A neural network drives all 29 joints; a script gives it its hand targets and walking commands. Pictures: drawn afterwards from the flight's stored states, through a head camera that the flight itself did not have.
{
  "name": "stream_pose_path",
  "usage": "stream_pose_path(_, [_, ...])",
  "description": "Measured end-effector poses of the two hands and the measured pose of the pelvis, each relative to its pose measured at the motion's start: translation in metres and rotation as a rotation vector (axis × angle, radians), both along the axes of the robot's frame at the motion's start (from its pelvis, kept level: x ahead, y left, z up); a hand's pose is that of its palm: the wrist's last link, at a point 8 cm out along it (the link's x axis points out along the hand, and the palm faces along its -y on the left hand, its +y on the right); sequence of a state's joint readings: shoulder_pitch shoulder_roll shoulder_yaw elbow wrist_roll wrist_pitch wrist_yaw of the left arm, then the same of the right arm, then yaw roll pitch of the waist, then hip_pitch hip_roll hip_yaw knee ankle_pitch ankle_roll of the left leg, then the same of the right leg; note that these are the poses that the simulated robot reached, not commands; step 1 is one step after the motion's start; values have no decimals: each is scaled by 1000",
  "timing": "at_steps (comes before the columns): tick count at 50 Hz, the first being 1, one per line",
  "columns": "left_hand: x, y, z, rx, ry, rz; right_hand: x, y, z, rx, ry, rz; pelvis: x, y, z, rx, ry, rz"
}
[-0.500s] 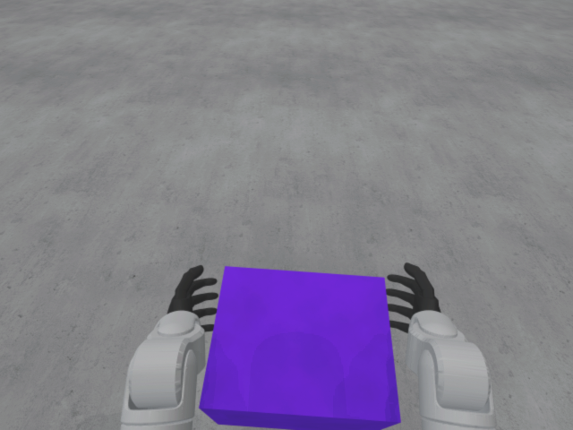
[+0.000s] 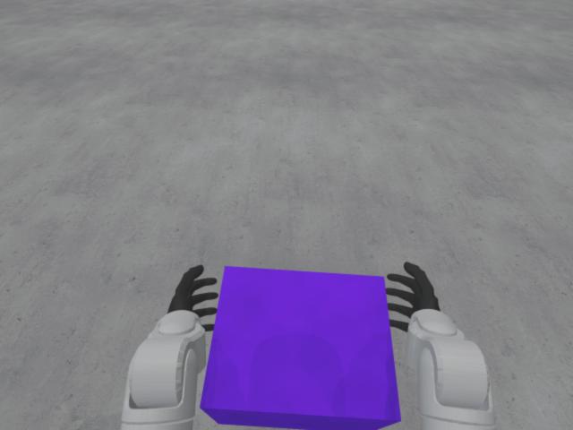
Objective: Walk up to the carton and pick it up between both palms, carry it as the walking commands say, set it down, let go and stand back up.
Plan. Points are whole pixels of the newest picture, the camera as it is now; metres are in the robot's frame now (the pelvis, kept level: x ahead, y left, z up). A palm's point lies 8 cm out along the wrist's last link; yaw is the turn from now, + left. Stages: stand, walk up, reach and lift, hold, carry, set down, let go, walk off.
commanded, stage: carry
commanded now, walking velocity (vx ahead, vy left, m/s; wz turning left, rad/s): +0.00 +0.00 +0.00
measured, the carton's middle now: (298, 352) +0.27 +0.00 -0.01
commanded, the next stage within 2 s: none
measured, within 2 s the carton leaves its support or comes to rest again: neither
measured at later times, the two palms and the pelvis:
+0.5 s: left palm (188, 318) +0.27 +0.14 +0.08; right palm (426, 318) +0.27 -0.16 +0.09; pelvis +0.00 +0.00 +0.00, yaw +0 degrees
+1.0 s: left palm (191, 321) +0.27 +0.14 +0.07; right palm (426, 318) +0.28 -0.16 +0.08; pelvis +0.00 -0.01 +0.00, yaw +0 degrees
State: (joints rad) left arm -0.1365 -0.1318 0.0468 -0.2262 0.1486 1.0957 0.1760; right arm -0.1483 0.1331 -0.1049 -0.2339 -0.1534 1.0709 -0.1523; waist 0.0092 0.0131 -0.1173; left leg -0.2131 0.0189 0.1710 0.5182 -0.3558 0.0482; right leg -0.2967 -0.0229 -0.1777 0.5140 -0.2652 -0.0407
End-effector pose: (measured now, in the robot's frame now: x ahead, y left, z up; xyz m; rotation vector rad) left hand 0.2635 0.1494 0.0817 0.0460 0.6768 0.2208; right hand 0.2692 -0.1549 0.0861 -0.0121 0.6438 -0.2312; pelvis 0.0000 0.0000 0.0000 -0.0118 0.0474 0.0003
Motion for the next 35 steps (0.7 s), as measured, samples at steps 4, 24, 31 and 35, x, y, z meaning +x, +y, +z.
stream_pose_path(4, [1,0,0,-1,-3,0,1,0,0,1,-3,-1,1,0,0,0,0,0])
stream_pose_path(24, [4,-5,2,1,3,0,3,-4,1,5,3,-7,4,-3,0,0,-1,-2])
stream_pose_path(31, [9,-5,-5,0,16,-4,7,-6,-6,4,16,0,4,-5,0,1,-2,0])
stream_pose_path(35, [11,-5,-10,-5,16,-4,10,-6,-9,4,15,5,4,-6,1,1,-2,1])
